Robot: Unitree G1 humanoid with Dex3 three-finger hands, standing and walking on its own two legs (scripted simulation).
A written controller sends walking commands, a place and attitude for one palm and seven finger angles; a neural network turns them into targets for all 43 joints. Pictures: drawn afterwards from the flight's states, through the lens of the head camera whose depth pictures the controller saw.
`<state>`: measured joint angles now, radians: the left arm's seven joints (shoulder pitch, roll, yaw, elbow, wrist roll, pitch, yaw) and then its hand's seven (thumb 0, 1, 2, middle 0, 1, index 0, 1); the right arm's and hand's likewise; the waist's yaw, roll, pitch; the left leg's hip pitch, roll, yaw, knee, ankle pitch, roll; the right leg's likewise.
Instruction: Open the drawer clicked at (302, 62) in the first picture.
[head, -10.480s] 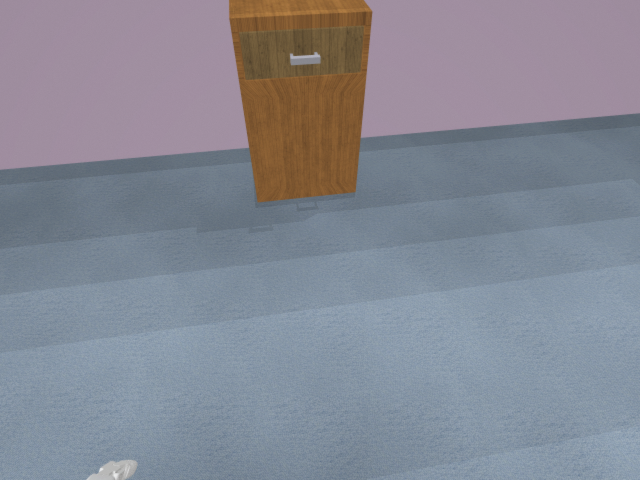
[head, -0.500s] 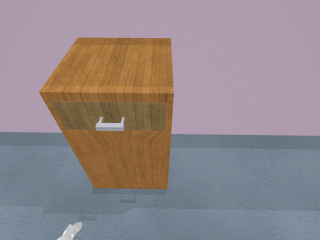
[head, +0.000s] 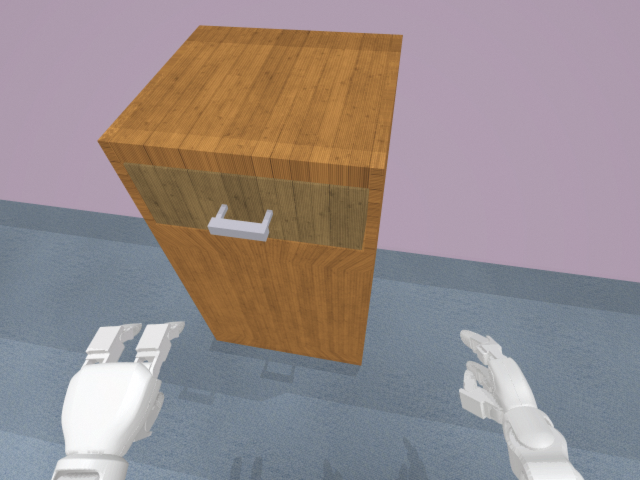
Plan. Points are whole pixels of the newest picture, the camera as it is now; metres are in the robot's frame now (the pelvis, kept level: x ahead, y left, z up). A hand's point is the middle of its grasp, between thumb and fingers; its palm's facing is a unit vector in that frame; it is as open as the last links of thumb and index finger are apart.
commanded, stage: raise the hand with hooked fingers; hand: left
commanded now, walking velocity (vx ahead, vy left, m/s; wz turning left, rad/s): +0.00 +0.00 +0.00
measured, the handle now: (242, 220) +0.51 +0.25 -0.05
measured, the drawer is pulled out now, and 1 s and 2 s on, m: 0.00 0.00 0.00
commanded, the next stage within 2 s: move the hooked fingers above the handle in 1.26 s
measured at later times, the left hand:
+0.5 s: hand (173, 303) +0.27 +0.23 +0.08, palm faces +0.11 -0.08 -0.99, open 12.7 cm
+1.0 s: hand (142, 265) +0.30 +0.27 +0.11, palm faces -0.01 -0.08 -1.00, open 13.8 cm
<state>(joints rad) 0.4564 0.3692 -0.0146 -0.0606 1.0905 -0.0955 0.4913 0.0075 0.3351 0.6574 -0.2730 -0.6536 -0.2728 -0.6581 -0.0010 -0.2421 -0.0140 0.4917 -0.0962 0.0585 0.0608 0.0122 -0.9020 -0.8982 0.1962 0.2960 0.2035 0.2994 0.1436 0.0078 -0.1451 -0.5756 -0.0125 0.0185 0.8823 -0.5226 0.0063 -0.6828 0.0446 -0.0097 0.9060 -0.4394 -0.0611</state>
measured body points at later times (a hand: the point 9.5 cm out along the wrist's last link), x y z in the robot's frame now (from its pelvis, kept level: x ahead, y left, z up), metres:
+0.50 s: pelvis +0.00 +0.01 +0.03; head +0.03 -0.03 +0.48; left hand +0.26 +0.23 +0.13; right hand +0.17 -0.26 -0.08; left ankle -0.05 +0.13 -0.69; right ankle +0.00 -0.08 -0.69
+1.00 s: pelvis -0.02 +0.05 +0.05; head -0.02 +0.02 +0.50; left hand +0.29 +0.27 +0.17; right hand +0.16 -0.17 -0.06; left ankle -0.05 +0.13 -0.69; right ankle +0.00 -0.08 -0.69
